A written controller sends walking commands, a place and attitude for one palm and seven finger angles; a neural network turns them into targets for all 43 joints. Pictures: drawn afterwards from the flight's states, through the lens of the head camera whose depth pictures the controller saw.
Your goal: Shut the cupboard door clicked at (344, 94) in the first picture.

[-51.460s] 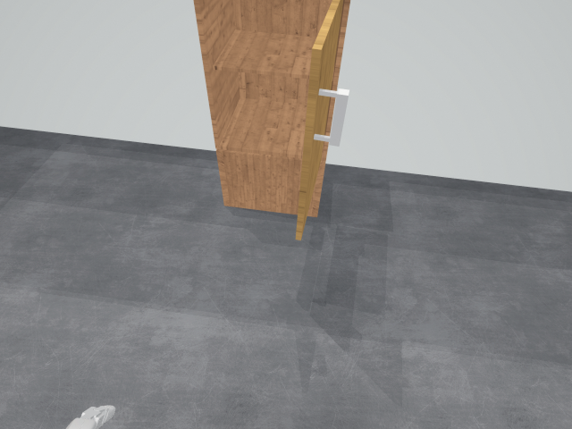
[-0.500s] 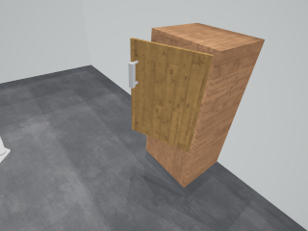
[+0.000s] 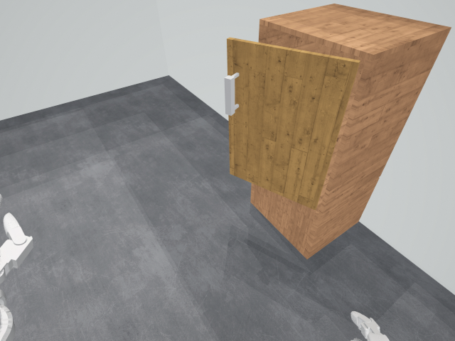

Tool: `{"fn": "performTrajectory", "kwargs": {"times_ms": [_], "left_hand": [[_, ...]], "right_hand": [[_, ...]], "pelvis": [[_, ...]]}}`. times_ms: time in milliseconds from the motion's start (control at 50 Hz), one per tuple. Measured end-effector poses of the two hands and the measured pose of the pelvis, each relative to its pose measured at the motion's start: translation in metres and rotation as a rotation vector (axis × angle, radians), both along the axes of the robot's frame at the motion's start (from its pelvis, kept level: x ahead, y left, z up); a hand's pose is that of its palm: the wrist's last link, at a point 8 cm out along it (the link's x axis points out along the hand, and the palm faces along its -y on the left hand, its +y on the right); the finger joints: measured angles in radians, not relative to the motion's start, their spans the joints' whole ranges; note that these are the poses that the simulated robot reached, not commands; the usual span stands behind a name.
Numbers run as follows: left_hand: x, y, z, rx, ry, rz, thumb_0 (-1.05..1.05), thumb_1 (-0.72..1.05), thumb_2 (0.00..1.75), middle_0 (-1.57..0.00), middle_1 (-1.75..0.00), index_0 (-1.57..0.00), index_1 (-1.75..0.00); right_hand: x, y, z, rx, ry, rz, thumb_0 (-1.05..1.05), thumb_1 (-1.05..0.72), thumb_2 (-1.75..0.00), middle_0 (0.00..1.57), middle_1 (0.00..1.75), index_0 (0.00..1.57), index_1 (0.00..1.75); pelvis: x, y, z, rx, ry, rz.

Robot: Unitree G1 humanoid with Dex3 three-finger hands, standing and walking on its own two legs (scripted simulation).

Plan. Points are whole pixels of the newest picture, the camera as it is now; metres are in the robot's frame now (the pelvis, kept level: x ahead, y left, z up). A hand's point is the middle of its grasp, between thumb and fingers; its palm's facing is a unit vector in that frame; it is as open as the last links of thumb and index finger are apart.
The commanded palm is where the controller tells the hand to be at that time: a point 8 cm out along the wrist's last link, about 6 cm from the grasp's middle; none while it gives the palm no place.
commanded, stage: stop stepping back and stand still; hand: left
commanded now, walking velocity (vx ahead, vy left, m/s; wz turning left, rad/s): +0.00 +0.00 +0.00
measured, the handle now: (233, 93) +0.90 +0.09 +0.04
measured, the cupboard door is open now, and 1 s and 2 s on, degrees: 23 23 23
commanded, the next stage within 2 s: let the arm hang, fingers relaxed in 0.68 s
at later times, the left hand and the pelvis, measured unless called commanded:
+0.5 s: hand (33, 280) +0.15 +0.28 +0.14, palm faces +0.50 -0.78 -0.38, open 7.4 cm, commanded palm +0.10 +0.30 +0.19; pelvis -0.04 +0.00 +0.01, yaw +1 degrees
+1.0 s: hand out of the picture +0.09 +0.22 -0.11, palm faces +0.01 -0.95 -0.31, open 7.4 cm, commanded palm none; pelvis -0.04 +0.01 +0.00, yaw +1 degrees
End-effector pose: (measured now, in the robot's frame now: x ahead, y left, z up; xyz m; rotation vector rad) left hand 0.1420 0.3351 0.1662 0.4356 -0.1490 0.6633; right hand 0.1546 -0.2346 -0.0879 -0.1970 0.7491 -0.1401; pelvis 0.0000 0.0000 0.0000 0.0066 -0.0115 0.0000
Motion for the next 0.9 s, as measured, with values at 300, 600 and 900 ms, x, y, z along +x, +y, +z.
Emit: {"fn": "performTrajectory", "kwargs": {"times_ms": [300,600,900], "left_hand": [[-0.014,-0.041,0.065,0.326,-0.047,-0.359,0.01,0.89,0.90,-0.22,-0.30,-0.22,-0.30],[-0.023,-0.045,-0.003,-0.025,-0.018,-0.235,0.02,0.89,0.90,-0.21,-0.30,-0.21,-0.30],[-0.003,-0.021,-0.105,-0.097,0.574,-0.237,0.00,0.90,0.90,-0.20,-0.30,-0.20,-0.30]], "right_hand": [[-0.034,0.000,0.040,-0.029,-0.079,-0.054,0.01,-0.90,-0.90,0.20,0.30,0.20,0.30],[-0.073,-0.003,0.012,-0.058,0.061,-0.036,0.01,-0.91,-0.90,0.20,0.30,0.20,0.30],[-0.034,-0.003,-0.012,0.019,0.054,0.063,0.01,-0.90,-0.90,0.20,0.30,0.21,0.30]], "pelvis": [[-0.029,-0.006,0.010,-0.038,0.034,-0.004],[-0.036,-0.002,0.007,-0.041,-0.026,0.023],[-0.037,0.010,0.002,-0.035,0.028,0.003]]}}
